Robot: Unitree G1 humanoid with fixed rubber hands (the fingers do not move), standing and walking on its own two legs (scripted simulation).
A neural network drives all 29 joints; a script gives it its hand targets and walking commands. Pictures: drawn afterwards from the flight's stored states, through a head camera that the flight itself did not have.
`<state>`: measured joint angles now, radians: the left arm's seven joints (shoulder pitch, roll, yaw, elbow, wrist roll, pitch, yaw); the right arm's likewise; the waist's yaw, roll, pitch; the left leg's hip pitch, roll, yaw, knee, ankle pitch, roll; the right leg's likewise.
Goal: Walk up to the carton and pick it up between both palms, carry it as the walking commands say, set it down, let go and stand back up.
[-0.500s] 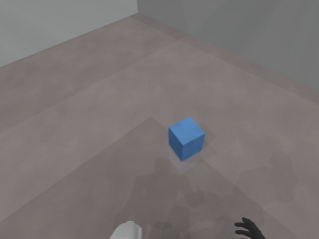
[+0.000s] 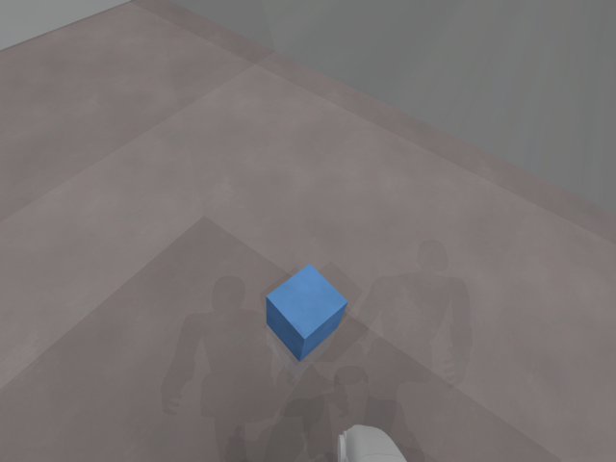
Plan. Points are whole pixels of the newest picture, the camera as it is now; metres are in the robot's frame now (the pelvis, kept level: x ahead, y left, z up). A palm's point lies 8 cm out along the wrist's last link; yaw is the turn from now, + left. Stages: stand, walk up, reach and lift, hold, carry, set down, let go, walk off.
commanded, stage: walk up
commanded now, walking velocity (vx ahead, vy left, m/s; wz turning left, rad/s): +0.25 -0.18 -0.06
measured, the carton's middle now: (304, 313) +0.58 -0.04 -0.67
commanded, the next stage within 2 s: none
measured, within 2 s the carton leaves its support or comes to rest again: neither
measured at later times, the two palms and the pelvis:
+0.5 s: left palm (185, 411) +0.20 +0.17 -0.13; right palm out of the picture +0.14 -0.31 -0.15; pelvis +0.12 -0.07 +0.00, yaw +0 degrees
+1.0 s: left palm out of the picture +0.11 +0.15 -0.14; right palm (497, 458) +0.15 -0.29 -0.14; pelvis +0.13 -0.07 +0.00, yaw +0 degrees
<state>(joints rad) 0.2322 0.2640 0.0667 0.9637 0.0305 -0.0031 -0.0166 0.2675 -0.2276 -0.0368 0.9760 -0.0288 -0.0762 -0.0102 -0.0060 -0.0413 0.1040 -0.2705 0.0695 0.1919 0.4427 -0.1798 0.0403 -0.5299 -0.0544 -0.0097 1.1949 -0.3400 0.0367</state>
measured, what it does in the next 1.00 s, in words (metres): walks ahead: right foot, then left foot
